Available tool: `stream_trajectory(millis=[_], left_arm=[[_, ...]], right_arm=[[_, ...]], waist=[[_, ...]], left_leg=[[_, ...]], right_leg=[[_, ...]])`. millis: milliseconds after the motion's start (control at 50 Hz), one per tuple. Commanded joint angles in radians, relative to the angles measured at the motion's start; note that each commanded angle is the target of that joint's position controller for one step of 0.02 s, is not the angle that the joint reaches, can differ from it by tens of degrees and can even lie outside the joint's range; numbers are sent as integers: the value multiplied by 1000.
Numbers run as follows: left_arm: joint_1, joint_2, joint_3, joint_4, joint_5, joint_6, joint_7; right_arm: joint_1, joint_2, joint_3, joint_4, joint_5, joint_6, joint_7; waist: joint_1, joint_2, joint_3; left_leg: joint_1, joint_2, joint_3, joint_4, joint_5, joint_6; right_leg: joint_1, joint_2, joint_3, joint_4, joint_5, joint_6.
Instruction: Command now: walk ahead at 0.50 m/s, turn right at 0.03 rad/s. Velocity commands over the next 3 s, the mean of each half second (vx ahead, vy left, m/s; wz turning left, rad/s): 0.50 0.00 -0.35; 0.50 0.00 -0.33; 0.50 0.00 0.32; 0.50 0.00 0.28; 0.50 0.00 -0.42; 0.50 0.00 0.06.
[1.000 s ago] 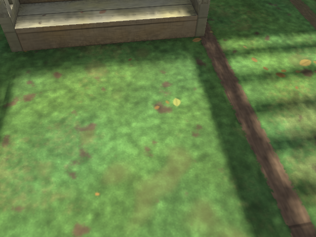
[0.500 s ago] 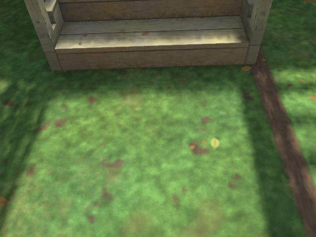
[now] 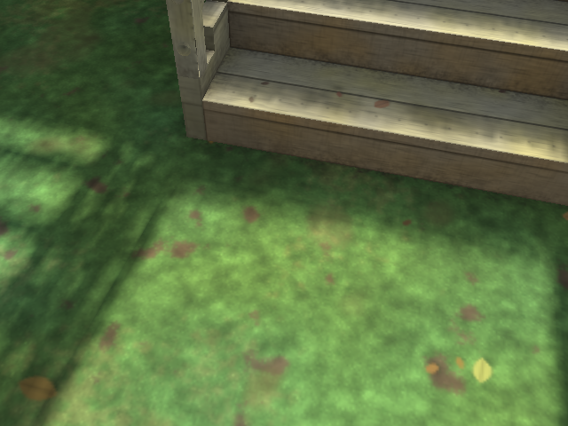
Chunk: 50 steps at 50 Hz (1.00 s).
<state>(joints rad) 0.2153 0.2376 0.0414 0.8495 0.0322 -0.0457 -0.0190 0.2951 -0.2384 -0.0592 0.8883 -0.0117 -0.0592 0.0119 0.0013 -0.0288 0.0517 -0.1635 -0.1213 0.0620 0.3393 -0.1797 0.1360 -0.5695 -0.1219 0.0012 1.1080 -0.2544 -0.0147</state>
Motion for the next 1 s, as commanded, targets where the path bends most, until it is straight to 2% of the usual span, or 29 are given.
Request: stream_trajectory(millis=[20,120,200,240,300,320,340,360,380,400,420,440,460,480,500,560,660,760,780,820,840,860,880,900,920,940,960,980,1000], left_arm=[[47,64,17,-14,-5,21,-10],[-82,53,14,-42,-15,14,-17],[-187,32,-2,-76,-6,9,-26],[-210,26,-7,-91,-5,6,-29],[-109,50,4,-70,-4,7,-20],[-12,72,14,-43,-3,5,-17],[118,103,31,-4,2,-2,-12],[267,164,57,31,18,-5,-1],[259,272,86,20,19,3,11],[249,258,88,27,-27,10,4],[178,224,80,22,-33,13,9],[132,163,66,17,-30,13,9],[93,130,57,13,-27,9,12],[76,109,48,13,-30,3,17],[75,115,46,12,-32,-6,18],[113,167,57,17,-35,-23,15],[210,165,58,29,-36,-18,14],[285,156,47,51,-20,-21,27],[280,164,47,51,-16,-23,31],[233,186,49,44,-12,-28,37],[210,199,51,41,-10,-32,37],[196,199,49,43,-10,-34,32],[197,159,36,23,-16,-40,25],[333,74,20,17,-54,-39,19],[309,144,28,32,-20,-35,23],[224,153,32,21,-10,-31,19],[159,137,25,6,-6,-33,10],[136,125,23,-1,-2,-27,4],[139,116,20,-3,12,-18,-3]], right_arm=[[67,-116,-21,-19,0,-32,-2],[109,-96,-5,8,-3,-41,-11],[155,-80,9,43,-7,-44,-29],[174,-89,12,64,-10,-41,-39],[153,-135,6,75,-14,-33,-58],[136,-152,1,72,-18,-25,-61],[118,-167,-2,63,-17,-18,-59],[75,-168,0,33,-9,-21,-53],[131,-50,21,-22,0,-32,-28],[47,-119,7,-50,-7,-43,-22],[-20,-119,12,-81,-3,-59,-15],[-30,-125,12,-84,1,-67,-13],[-29,-118,11,-79,-7,-58,-14],[-13,-108,14,-83,-25,-37,-12],[3,-92,17,-82,-35,-16,-8],[-48,-76,22,-117,-39,16,-1],[-244,-75,30,-186,-29,19,6],[-369,-78,40,-229,-20,3,15],[-370,-87,38,-234,-19,-1,16],[-287,-117,28,-215,-17,-10,11],[-196,-140,17,-185,-16,-15,4],[-50,-160,5,-139,-17,-25,-7],[107,-213,-11,-115,-35,-34,-23],[186,-320,-42,-101,-50,-26,-24],[126,-250,-34,-94,-21,-11,-13],[28,-180,-18,-112,-8,-9,-8],[-26,-130,-6,-114,-10,-13,-2],[-35,-112,0,-104,-12,-18,-3],[-27,-99,6,-83,-6,-23,-4]], waist=[[1,56,-9],[-34,77,35],[-61,74,66],[-61,78,67],[0,128,-8],[44,139,-59],[102,134,-127],[186,71,-205],[98,-172,-275],[124,-83,-313],[93,-23,-161],[57,52,-84],[14,91,-29],[-17,81,-23],[-31,63,-33],[-32,24,-26],[51,-29,-14],[105,-38,-5],[98,-43,-2],[42,-52,-13],[2,-54,-51],[-68,-17,-123],[-129,50,-237],[-91,282,-364],[-65,201,-294],[-37,104,-137],[-28,45,-71],[-11,67,-37],[9,100,-26]], left_leg=[[55,286,-159,-200,363,56],[139,280,-49,-221,393,-6],[229,305,16,-216,511,-18],[287,321,48,-169,651,-24],[343,342,90,39,1098,-44],[332,349,98,182,1157,-44],[266,347,107,373,1071,-44],[67,312,127,662,783,-52],[-377,105,115,1050,-200,-99],[-549,60,-99,1179,-317,-95],[-611,140,-139,1109,-203,-88],[-565,173,-123,1020,-144,-93],[-508,197,-117,944,-130,-106],[-449,210,-116,892,-130,-127],[-413,215,-109,850,-132,-142],[-416,216,-68,719,-72,-179],[-479,202,-47,452,141,-191],[-473,168,-32,285,183,-145],[-452,162,-38,257,162,-129],[-319,136,-42,194,89,-91],[-202,104,-31,174,42,-71],[-26,96,-26,113,61,-46],[211,255,-194,101,-37,2],[473,518,-661,34,-140,148],[395,526,-813,-70,-217,152],[243,491,-658,-83,-267,135],[137,442,-540,-114,-195,112],[76,398,-446,-136,-105,86],[28,356,-383,-154,-23,70]], right_leg=[[-74,-13,3,-51,117,-6],[-145,50,26,-242,271,-22],[-135,74,-58,-402,295,-43],[-102,99,-102,-468,244,-67],[56,187,-168,-498,94,-128],[155,215,-170,-514,49,-155],[317,229,-141,-574,51,-188],[555,123,18,-641,19,-252],[861,-181,521,-663,88,-409],[898,-217,752,-784,82,-472],[772,-195,590,-820,98,-425],[638,-159,499,-850,176,-377],[526,-106,416,-866,269,-333],[454,-61,354,-879,332,-311],[420,-34,312,-886,369,-300],[361,16,258,-904,436,-286],[448,51,249,-892,449,-213],[596,5,269,-853,544,-194],[617,-14,280,-840,568,-190],[616,-32,275,-786,683,-161],[611,-22,262,-700,805,-148],[580,22,219,-531,828,-130],[434,70,186,-287,600,-114],[119,250,79,75,1,-62],[-9,230,119,155,-238,-76],[-37,172,127,162,-153,-78],[-26,137,118,112,-91,-75],[-7,110,105,64,-71,-72],[29,87,86,21,-57,-60]])
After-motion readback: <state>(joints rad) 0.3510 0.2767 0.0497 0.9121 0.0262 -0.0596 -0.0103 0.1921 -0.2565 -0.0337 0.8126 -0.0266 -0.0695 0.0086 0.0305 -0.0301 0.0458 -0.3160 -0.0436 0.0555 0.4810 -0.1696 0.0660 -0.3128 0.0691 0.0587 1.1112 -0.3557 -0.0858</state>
